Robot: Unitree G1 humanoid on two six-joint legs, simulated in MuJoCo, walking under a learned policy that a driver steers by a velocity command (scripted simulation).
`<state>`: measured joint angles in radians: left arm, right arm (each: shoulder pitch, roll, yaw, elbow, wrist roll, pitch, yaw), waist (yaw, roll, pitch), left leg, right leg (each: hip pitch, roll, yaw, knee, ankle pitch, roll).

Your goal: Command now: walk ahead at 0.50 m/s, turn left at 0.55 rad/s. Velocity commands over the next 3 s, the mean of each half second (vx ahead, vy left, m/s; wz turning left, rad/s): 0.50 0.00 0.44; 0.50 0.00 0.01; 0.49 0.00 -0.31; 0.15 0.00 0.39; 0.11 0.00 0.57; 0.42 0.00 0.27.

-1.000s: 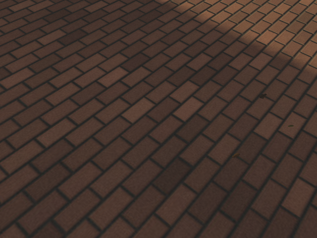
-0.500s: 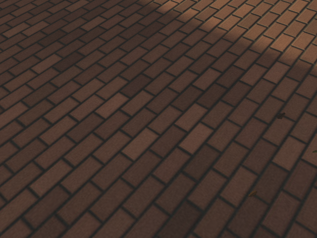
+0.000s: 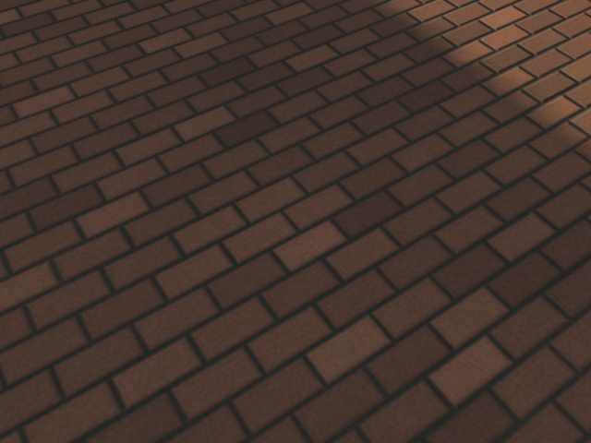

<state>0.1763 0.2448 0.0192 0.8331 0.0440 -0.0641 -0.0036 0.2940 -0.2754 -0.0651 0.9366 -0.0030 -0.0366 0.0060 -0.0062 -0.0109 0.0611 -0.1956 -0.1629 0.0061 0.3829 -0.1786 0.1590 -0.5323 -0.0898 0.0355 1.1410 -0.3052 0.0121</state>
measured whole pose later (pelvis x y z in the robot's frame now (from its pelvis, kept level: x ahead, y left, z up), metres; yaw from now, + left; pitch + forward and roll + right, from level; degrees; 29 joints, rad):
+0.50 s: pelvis +0.29 -0.05 +0.00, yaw +13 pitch +0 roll +0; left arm 0.23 0.26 0.03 0.82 0.03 -0.07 -0.01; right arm 0.31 -0.29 -0.05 0.87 -0.03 -0.04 0.02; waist -0.02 0.04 0.04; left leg -0.39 -0.05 -0.08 1.12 -0.33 0.07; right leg -0.27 0.04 -0.04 0.43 -0.17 -0.06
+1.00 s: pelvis +0.52 +0.05 +0.00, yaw +11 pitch +0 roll +0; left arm 0.36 0.25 0.04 0.94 0.02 -0.04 -0.01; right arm 0.19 -0.23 -0.02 0.85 -0.03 -0.08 0.00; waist 0.03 -0.03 0.03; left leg -0.24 -0.03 0.12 0.41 -0.18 0.08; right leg -0.39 -0.03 0.01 1.08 -0.33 -0.07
